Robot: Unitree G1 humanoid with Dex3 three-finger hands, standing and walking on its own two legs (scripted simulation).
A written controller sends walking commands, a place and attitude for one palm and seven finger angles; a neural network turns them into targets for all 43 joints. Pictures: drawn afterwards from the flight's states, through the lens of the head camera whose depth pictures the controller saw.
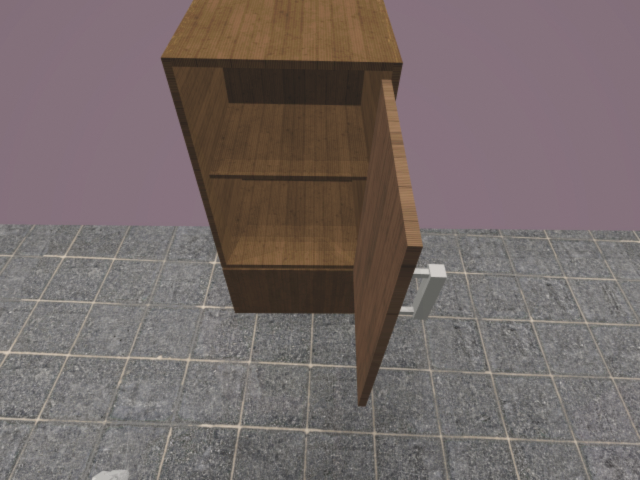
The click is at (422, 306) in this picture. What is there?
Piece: cupboard door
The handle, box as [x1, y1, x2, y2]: [399, 264, 446, 319]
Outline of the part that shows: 443,264 428,264 426,269 415,268 412,277 422,277 422,281 412,306 401,306 399,314 411,314 413,318 426,319 446,278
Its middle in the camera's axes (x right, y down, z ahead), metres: +0.15 +0.09 +0.61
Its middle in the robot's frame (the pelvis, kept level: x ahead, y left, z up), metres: +0.40 -0.13 -0.04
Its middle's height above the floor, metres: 0.73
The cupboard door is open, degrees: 88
